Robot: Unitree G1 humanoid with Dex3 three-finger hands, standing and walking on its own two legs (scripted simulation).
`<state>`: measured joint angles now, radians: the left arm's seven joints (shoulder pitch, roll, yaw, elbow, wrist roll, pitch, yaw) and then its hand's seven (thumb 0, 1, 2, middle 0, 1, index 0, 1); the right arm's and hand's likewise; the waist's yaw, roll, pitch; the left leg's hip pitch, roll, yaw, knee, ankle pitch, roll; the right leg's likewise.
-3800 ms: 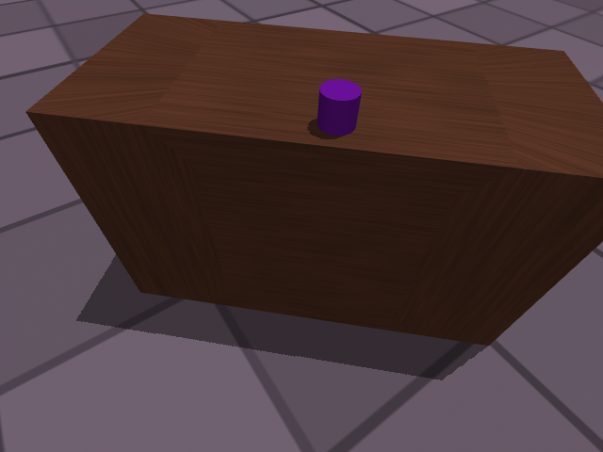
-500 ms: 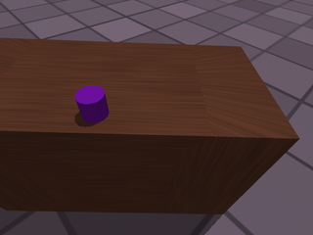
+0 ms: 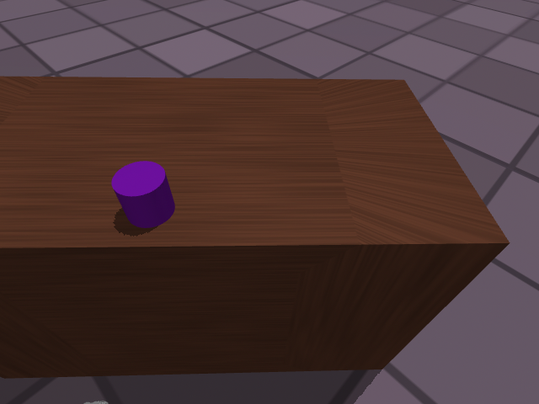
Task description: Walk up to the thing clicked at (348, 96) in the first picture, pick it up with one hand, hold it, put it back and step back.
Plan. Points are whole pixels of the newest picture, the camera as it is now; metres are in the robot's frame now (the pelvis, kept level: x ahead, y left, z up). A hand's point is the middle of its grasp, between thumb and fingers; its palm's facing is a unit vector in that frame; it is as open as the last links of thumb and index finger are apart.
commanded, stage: walk up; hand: left
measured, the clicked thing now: (145, 194) +0.44 +0.23 +0.06
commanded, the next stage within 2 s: stand in 0.74 s
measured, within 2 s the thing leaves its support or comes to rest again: neither
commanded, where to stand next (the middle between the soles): +0.06 +0.01 m, yaw +2 degrees
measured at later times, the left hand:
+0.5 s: hand out of the picture +0.10 +0.25 -0.16, palm faces -0.04 -0.94 -0.35, open 7.4 cm
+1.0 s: hand out of the picture +0.10 +0.25 -0.15, palm faces -0.04 -0.94 -0.34, open 7.4 cm
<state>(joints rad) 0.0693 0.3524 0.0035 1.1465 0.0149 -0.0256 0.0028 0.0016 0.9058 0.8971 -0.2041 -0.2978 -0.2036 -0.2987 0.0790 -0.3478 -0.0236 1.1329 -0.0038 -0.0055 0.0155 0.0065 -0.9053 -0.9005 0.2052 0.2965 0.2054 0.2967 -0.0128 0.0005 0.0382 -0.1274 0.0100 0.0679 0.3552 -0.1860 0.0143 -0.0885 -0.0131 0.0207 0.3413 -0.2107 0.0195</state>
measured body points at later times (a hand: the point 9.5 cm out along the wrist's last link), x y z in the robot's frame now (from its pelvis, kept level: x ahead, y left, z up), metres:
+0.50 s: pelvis +0.01 +0.00 +0.00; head +0.02 +0.00 +0.45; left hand +0.10 +0.30 -0.13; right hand +0.08 -0.30 -0.13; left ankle +0.01 +0.11 -0.75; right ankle -0.01 -0.13 -0.75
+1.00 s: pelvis +0.01 +0.00 +0.00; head +0.02 +0.00 +0.45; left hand +0.10 +0.30 -0.13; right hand +0.09 -0.30 -0.13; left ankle +0.01 +0.11 -0.75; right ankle -0.01 -0.13 -0.75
